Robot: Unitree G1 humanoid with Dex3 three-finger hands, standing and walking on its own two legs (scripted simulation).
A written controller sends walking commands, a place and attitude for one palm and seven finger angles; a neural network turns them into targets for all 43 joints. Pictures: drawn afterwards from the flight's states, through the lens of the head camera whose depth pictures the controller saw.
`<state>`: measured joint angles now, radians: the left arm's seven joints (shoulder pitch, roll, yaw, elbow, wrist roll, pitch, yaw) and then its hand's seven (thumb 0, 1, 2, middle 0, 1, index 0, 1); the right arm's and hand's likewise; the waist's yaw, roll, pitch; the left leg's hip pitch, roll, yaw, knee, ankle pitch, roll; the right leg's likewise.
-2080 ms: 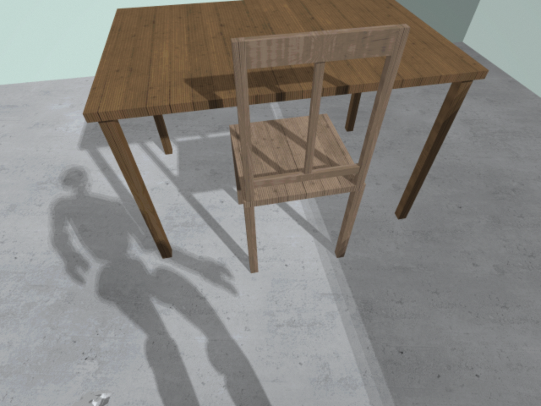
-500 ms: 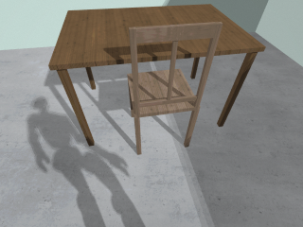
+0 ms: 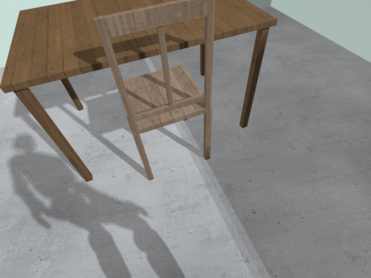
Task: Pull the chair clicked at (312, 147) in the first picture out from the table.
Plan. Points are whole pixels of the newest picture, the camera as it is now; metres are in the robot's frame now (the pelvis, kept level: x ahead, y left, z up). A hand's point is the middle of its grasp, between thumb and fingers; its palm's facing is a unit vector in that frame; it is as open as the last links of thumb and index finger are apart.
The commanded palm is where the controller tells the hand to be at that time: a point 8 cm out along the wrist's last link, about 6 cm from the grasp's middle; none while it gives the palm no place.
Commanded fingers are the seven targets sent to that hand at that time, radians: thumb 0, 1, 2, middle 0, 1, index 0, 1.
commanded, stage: walk to a spot facing it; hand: left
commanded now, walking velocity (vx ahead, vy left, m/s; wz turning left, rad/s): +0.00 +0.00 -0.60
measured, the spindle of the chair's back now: (166, 71) +0.84 +0.16 -0.03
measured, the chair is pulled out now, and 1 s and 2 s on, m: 0.00 0.00 0.00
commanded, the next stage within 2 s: none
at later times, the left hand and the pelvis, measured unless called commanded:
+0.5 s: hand out of the picture +0.06 +0.20 -0.13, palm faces -0.14 -0.95 -0.28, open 7.4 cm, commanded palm none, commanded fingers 0.00 0.90 0.90 -0.20 -0.30 -0.20 -0.30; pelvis -0.01 +0.00 +0.03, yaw -15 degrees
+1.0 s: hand (134, 270) +0.16 +0.15 -0.14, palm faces -0.56 -0.80 -0.21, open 7.4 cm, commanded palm none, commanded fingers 0.00 0.90 0.90 -0.20 -0.30 -0.20 -0.30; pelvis -0.02 +0.02 +0.02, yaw -35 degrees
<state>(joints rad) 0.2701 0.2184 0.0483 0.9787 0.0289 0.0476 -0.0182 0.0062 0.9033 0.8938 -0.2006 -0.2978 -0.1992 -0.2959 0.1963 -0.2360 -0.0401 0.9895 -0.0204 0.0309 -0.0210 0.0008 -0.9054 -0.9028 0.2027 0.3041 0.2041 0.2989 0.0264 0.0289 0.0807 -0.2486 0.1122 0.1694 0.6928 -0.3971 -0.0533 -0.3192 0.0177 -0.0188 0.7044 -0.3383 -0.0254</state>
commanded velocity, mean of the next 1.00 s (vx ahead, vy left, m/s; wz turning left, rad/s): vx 0.04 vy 0.00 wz -0.60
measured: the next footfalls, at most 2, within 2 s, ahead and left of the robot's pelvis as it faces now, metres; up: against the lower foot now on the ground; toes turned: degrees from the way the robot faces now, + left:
left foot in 0.62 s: +0.05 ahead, +0.13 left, +0.00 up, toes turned -23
right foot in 1.06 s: -0.06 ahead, -0.12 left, +0.00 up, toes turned -43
